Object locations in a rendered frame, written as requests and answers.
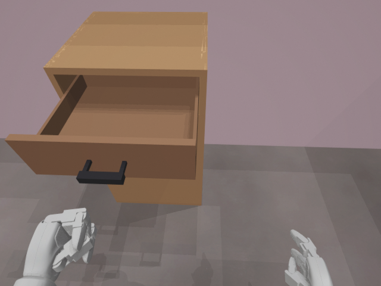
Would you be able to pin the robot right hand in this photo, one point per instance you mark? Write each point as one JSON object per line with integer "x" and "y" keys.
{"x": 314, "y": 271}

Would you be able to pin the cabinet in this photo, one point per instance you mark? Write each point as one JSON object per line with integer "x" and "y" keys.
{"x": 141, "y": 44}

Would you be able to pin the handle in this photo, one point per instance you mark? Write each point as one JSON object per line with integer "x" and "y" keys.
{"x": 90, "y": 177}

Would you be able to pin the drawer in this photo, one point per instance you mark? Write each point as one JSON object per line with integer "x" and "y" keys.
{"x": 149, "y": 121}

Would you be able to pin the robot left hand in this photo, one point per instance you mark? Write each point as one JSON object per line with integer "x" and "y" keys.
{"x": 71, "y": 231}

